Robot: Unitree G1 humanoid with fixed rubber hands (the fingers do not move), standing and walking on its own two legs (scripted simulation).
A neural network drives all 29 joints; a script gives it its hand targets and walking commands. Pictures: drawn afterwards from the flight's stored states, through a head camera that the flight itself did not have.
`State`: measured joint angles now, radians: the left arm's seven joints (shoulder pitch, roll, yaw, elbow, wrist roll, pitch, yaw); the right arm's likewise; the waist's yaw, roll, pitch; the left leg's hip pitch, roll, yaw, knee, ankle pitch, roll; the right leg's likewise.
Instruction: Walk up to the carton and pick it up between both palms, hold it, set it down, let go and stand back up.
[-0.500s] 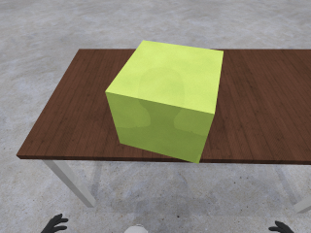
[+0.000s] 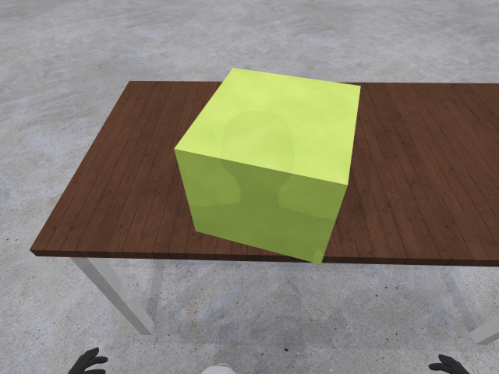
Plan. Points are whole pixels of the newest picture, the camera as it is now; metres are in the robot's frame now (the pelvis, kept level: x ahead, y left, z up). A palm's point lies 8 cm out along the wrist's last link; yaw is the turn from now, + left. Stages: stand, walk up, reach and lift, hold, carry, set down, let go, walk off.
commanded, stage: reach and lift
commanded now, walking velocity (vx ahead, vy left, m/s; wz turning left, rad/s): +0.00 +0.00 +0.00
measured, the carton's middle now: (274, 161) +0.51 -0.01 +0.05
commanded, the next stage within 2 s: none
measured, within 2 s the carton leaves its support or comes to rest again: neither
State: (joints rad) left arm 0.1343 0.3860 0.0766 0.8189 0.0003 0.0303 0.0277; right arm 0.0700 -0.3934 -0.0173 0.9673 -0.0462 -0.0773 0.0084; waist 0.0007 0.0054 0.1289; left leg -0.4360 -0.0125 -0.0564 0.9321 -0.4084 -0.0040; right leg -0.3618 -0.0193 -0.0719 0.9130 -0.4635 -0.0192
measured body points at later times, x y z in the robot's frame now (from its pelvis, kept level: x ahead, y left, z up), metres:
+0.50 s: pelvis -0.01 +0.01 +0.02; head +0.00 +0.03 +0.47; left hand +0.19 +0.30 -0.05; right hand +0.16 -0.27 -0.04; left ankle +0.06 +0.12 -0.69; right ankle +0.02 -0.12 -0.69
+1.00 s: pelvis +0.01 +0.01 +0.04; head -0.01 +0.04 +0.49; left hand +0.22 +0.28 +0.01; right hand +0.20 -0.23 +0.02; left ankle +0.06 +0.12 -0.69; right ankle +0.02 -0.12 -0.69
